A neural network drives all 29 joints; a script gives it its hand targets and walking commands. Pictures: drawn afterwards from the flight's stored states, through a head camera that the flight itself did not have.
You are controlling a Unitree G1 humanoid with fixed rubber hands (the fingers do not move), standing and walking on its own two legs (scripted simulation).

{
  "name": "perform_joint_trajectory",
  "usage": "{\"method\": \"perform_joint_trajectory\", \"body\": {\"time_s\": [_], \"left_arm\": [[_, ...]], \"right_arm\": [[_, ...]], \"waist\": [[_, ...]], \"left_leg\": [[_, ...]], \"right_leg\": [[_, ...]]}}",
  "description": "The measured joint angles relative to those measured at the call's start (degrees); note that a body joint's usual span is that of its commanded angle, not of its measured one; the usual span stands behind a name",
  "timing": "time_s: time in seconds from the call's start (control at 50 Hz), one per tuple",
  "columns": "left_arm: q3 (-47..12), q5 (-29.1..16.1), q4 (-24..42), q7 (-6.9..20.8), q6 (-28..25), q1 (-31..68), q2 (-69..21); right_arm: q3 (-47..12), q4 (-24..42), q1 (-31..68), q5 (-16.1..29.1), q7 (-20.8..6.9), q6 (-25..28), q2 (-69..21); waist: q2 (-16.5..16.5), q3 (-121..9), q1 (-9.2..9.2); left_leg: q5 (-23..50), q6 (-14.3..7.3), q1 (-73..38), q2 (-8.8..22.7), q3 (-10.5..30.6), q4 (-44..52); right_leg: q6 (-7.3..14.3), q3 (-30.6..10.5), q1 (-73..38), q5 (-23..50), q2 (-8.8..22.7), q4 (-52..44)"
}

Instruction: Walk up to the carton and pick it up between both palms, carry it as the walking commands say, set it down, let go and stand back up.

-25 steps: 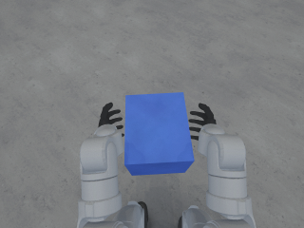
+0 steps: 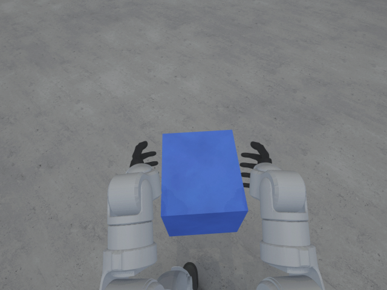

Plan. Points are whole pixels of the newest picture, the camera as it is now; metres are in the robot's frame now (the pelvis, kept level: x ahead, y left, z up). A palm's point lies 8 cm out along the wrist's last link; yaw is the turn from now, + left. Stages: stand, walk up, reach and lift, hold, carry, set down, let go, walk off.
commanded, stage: carry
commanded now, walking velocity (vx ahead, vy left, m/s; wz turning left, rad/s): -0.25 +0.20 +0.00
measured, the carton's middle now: (200, 183) +0.35 +0.03 -0.02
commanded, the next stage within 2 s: none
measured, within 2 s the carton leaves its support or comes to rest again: neither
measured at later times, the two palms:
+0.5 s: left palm out of the picture +0.09 +0.27 +0.07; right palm out of the picture +0.10 +0.04 +0.07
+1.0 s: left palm out of the picture -0.15 +0.40 +0.07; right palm out of the picture -0.15 +0.16 +0.08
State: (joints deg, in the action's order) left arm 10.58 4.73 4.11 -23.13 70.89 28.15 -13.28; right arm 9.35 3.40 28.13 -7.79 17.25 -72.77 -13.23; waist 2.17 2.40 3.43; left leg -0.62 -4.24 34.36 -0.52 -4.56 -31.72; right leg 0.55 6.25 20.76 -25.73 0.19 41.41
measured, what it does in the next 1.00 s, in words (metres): walks backwards: left foot, then right foot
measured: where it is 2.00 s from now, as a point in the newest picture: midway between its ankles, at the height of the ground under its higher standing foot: outside the picture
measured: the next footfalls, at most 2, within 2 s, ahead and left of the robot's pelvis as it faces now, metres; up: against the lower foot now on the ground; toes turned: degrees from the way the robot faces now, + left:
left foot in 0.30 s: -0.06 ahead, +0.25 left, +0.00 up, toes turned +2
right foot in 0.54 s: -0.21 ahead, +0.06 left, +0.00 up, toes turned -6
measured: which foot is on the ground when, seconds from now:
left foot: down 0.00-0.02, up 0.04-0.28, down 0.30-0.54, up 0.56-0.82, down 0.84-1.00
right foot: down 0.00-0.30, up 0.32-0.52, down 0.54-0.86, up 0.88-1.00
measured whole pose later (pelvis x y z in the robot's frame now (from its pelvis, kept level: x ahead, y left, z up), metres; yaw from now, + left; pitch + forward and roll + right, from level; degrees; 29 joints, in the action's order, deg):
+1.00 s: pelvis -0.46 +0.28 +0.01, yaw -1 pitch +1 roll -1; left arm 10.1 5.5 2.9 -21.9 71.2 26.1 -12.5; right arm 8.8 0.7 27.6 -4.7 20.8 -72.8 -13.1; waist 0.5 4.4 -0.3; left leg -9.8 0.2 27.8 1.9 0.1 -36.9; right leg -2.6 3.2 35.9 -28.0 2.6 64.0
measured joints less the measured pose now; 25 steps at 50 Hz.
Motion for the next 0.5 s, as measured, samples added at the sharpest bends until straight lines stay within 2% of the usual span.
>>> {"method": "perform_joint_trajectory", "body": {"time_s": [0.02,0.04,0.08,0.12,0.16,0.2,0.26,0.28,0.3,0.32,0.34,0.38,0.4,0.44,0.5], "left_arm": [[-0.4,-0.2,-0.4,0.1,-0.7,-0.2,0.0],[-1.1,-0.5,-0.7,-0.3,-0.9,-0.5,0.1],[-1.8,-0.7,-1.1,-0.6,-0.1,-1.0,0.3],[-1.6,-0.9,-1.3,-0.7,0.7,-1.0,0.3],[-1.7,-0.4,-1.2,0.0,1.0,-0.8,0.2],[-1.1,0.3,-0.9,1.5,0.5,-0.3,0.1],[0.0,2.3,-1.1,3.4,-0.5,1.1,-0.5],[-0.1,3.1,-1.2,3.9,-0.9,1.4,-0.6],[-0.1,4.0,-1.5,4.6,-1.3,1.8,-0.7],[0.2,4.8,-1.8,5.2,-2.0,2.0,-0.7],[0.4,5.1,-1.7,5.7,-2.3,1.4,-0.5],[0.9,4.3,-1.4,5.5,-1.9,-0.6,0.2],[1.1,3.4,-1.3,4.7,-1.3,-1.2,0.4],[0.7,1.2,-1.3,2.3,-0.1,-1.8,0.7],[-0.4,-1.3,0.4,-1.1,0.5,-2.0,0.8]], "right_arm": [[0.0,0.2,-0.3,-0.4,-0.4,0.4,0.1],[-0.3,0.6,-1.3,-0.4,-1.0,0.6,0.5],[-0.9,1.1,-3.2,0.3,-2.0,0.1,1.1],[-1.1,1.4,-3.6,1.5,-0.9,-0.8,1.4],[-1.6,2.0,-3.2,2.6,2.3,-1.6,1.2],[-1.2,2.8,-2.3,3.6,4.4,-1.8,0.9],[-0.1,3.1,-0.7,3.5,5.1,-1.2,0.3],[0.2,3.2,-0.5,3.3,4.8,-0.8,0.2],[0.5,3.0,-0.3,3.2,4.7,-0.2,0.1],[0.5,2.4,-0.3,3.2,4.5,0.8,0.0],[-0.1,1.6,-0.4,3.4,4.7,1.3,0.0],[-1.6,-0.9,-0.4,3.6,5.2,1.3,0.1],[-1.8,-2.0,-0.2,3.6,5.2,1.0,0.0],[-1.1,-2.9,-0.1,3.0,4.1,0.2,0.0],[-0.4,-2.0,0.0,2.0,2.1,0.1,-0.1]], "waist": [[2.1,0.6,-0.12],[2.3,1.1,-0.29],[0.7,1.3,-0.71],[-0.2,1.9,-1.56],[-0.6,2.1,-2.70],[-0.8,1.7,-4.48],[-1.5,0.7,-7.00],[-1.6,0.2,-7.67],[-1.7,-0.2,-8.40],[-3.4,0.3,-8.49],[-4.2,0.8,-7.89],[-3.5,1.0,-6.14],[-3.2,1.0,-5.44],[-2.9,1.3,-3.93],[-2.7,1.4,-1.29]], "left_leg": [[-1.8,0.2,0.2,0.4,0.7,-0.2],[-8.0,1.2,1.0,-0.5,1.2,-2.9],[-16.5,3.3,4.4,-2.7,3.3,-16.0],[-18.0,4.8,6.2,-3.5,5.9,-28.3],[-17.9,6.0,5.1,-2.6,7.2,-32.2],[-19.3,6.9,1.7,-1.2,7.6,-29.0],[-22.8,7.1,-6.4,0.2,6.7,-16.7],[-22.1,6.8,-9.6,0.6,6.1,-10.8],[-17.9,6.3,-11.8,0.7,5.4,-5.5],[-14.6,5.6,-11.3,-0.4,4.4,-5.2],[-13.8,5.1,-10.4,-0.7,3.6,-6.3],[-13.6,4.4,-8.5,1.1,2.7,-7.4],[-13.0,4.2,-7.8,1.8,2.7,-7.1],[-10.1,4.3,-6.5,2.2,2.9,-5.4],[-6.0,3.0,-3.8,1.5,2.3,-3.1]], "right_leg": [[0.7,0.4,-0.1,2.0,-0.6,-0.9],[0.9,0.2,0.2,3.6,0.1,-0.9],[0.3,-0.8,1.1,6.0,2.7,-1.4],[-0.8,-1.7,1.1,8.6,4.4,-3.4],[-2.1,-2.6,1.9,11.2,5.9,-5.1],[-3.3,-3.3,3.5,13.1,7.6,-5.5],[-5.3,-4.5,6.6,15.2,10.1,-4.8],[-6.1,-4.9,7.9,15.9,10.7,-4.5],[-6.8,-5.2,9.1,16.5,11.4,-3.9],[-6.7,-6.3,10.0,16.0,12.5,-3.2],[-6.4,-6.7,10.8,11.4,11.9,-1.1],[-5.2,-5.6,13.1,-1.7,7.8,8.5],[-4.4,-4.7,13.8,-4.5,5.9,13.7],[-3.5,-2.5,12.8,-4.8,3.1,18.6],[-2.7,0.0,7.8,-2.8,1.1,13.0]]}}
